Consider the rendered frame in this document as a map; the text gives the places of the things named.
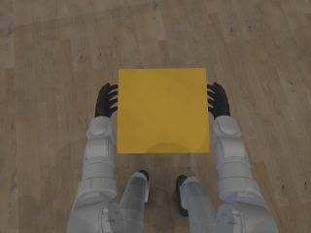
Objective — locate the carton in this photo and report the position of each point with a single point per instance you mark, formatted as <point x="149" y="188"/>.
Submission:
<point x="163" y="110"/>

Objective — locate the robot right shin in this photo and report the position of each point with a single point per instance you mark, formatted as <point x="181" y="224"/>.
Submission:
<point x="188" y="180"/>

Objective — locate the right robot forearm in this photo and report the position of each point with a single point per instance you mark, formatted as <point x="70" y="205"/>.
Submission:
<point x="236" y="181"/>

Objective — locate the robot shin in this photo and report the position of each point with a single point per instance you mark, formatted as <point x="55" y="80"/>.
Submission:
<point x="188" y="180"/>
<point x="139" y="175"/>

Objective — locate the robot left upper arm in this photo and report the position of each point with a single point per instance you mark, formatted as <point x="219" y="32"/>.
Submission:
<point x="99" y="217"/>

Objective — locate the robot right hand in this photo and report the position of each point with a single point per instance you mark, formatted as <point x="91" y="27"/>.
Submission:
<point x="220" y="102"/>

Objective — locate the robot right upper arm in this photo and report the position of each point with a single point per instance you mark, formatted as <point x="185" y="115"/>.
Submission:
<point x="239" y="217"/>

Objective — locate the left robot forearm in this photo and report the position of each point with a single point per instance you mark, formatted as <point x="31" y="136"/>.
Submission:
<point x="98" y="176"/>

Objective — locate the robot left shin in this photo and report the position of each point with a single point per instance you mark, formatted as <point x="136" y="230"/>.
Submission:
<point x="139" y="175"/>

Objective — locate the robot left hand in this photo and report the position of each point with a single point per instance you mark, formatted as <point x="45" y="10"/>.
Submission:
<point x="103" y="105"/>

